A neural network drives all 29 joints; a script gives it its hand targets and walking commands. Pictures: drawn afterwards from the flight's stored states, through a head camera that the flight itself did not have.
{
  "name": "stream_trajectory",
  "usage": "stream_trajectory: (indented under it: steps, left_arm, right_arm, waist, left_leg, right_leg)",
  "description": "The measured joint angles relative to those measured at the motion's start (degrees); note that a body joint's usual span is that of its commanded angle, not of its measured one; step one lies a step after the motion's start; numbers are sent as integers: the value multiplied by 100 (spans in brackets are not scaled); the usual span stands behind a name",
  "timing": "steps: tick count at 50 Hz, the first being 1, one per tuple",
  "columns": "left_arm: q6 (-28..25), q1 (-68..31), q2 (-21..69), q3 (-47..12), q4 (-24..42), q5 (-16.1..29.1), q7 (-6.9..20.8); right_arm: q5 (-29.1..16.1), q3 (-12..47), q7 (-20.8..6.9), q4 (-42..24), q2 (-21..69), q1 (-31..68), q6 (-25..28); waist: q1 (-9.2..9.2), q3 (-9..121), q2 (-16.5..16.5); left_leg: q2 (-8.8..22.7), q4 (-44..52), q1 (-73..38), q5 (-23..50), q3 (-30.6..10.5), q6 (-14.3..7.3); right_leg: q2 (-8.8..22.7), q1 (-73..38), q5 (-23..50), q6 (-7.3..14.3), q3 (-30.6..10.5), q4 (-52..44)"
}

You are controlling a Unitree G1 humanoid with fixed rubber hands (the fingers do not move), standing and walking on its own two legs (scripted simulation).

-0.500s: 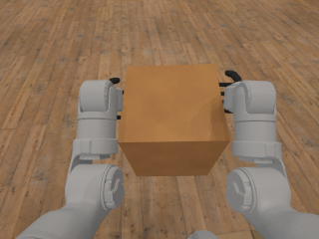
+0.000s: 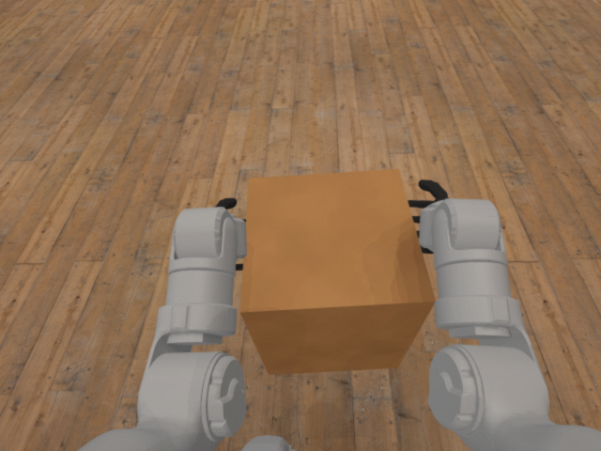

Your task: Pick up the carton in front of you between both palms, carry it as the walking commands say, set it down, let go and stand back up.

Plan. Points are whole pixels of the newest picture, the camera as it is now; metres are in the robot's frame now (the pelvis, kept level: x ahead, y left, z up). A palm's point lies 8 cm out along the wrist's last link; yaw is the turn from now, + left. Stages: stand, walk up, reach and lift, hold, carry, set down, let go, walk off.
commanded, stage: carry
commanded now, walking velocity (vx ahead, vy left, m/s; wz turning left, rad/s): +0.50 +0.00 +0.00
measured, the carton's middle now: (328, 280) +0.35 +0.01 -0.01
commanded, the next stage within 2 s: none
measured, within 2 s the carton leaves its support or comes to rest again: neither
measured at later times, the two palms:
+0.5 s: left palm (265, 79) +0.70 +0.14 +0.11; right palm (425, 77) +0.68 -0.14 +0.13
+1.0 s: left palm (294, 36) +0.91 +0.10 +0.09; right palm (422, 30) +0.93 -0.18 +0.09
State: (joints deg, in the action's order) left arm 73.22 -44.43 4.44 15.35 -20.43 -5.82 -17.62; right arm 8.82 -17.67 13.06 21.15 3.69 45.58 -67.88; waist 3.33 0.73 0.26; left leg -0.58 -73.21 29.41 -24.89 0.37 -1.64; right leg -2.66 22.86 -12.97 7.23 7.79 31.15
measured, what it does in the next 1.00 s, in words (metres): walks ahead: left foot, then right foot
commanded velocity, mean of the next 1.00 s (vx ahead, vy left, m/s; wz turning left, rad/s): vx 0.50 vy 0.00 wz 0.00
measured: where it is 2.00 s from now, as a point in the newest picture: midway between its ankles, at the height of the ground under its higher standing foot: (339, 188)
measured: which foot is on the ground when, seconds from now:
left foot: up 0.00-0.28, down 0.30-0.80, up 0.82-1.00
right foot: down 0.00-0.30, up 0.32-0.74, down 0.76-1.00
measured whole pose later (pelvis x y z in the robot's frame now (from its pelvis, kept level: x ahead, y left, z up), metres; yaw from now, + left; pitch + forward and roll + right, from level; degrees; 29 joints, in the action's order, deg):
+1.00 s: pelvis +0.62 -0.04 +0.02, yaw +0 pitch +5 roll +1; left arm 72.2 -21.1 10.7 11.5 3.7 -8.3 -15.5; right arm 9.4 -11.7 13.3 -2.4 11.4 22.9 -67.1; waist 0.3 3.7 -0.3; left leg 4.1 -47.7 31.2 -17.5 4.7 1.6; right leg 2.0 12.1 -10.3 3.0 10.2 17.6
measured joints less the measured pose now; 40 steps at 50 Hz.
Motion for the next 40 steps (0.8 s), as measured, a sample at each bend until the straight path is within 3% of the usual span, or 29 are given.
stream_trajectory:
  steps: [7, 13, 15, 16, 18, 20, 22, 27, 35, 38, 40]
  left_arm:
    - [-393, 260, 145, -59, 456, 115, -143]
    - [-525, 427, 187, -209, 882, 42, -35]
    - [-494, 457, 108, -240, 1044, 38, 43]
    - [-490, 442, 16, -259, 1081, 31, 127]
    - [-524, 345, -168, -252, 1013, 16, 314]
    - [-467, 328, -257, -231, 952, 42, 395]
    - [-342, 289, -262, -210, 945, 67, 384]
    - [-167, 107, -232, -175, 885, -63, 454]
    - [7, 402, -131, -181, 854, -202, 514]
    - [85, 606, -35, -182, 870, -216, 461]
    - [-12, 795, 152, -222, 844, -281, 386]
  right_arm:
    - [-49, 140, -49, -673, 58, -449, 319]
    - [-203, 207, 53, -1165, 83, -623, 405]
    - [-248, 273, 119, -1195, 100, -535, 407]
    - [-259, 310, 177, -1180, 138, -481, 439]
    - [-253, 392, 300, -1093, 187, -327, 486]
    - [-304, 417, 442, -1026, 222, -249, 396]
    - [-396, 381, 547, -1071, 228, -237, 252]
    - [-465, 244, 608, -1095, 208, -108, 52]
    - [-30, 123, 310, -873, 366, -229, -81]
    - [148, 150, 160, -932, 438, -503, -148]
    - [184, 186, 18, -1010, 372, -784, -118]
  waist:
    - [-11, -294, -71]
    - [-126, -178, -85]
    - [-200, -124, -107]
    - [-294, -101, -30]
    - [-438, -128, 124]
    - [-544, -131, 62]
    - [-606, -135, -12]
    - [-642, -49, -69]
    - [-438, 473, -32]
    - [-374, 660, -24]
    - [-302, 726, -196]
  left_leg:
    - [391, 1653, 1326, 789, 91, 108]
    - [184, 3676, 940, 2120, 465, -18]
    - [32, 4462, 372, 2552, 718, -136]
    - [-37, 4472, 214, 2413, 794, -319]
    - [-122, 4084, 186, 1936, 871, -466]
    - [-109, 4074, -14, 1662, 851, -463]
    - [-84, 4294, -306, 1587, 809, -393]
    - [-4, 4857, -1034, 1381, 718, -349]
    - [135, 5405, -2299, 722, 601, -14]
    - [206, 5010, -2623, 155, 559, 152]
    - [428, 3781, -2276, -76, 524, 213]
  right_leg:
    - [-47, -699, -587, -50, -113, -205]
    - [-28, -1531, -1319, -223, -236, -252]
    - [18, -1655, -1607, -295, -154, 293]
    - [118, -1555, -1683, -348, -102, 853]
    - [119, -935, -1683, -512, -453, 2517]
    - [41, -274, -1602, -528, -631, 3699]
    - [113, 261, -1349, -546, -631, 3887]
    - [428, 1071, -1065, -709, -584, 2488]
    - [538, 908, 529, -813, -163, 72]
    - [456, 308, 909, -732, 162, -779]
    - [360, 211, 886, -425, 331, -493]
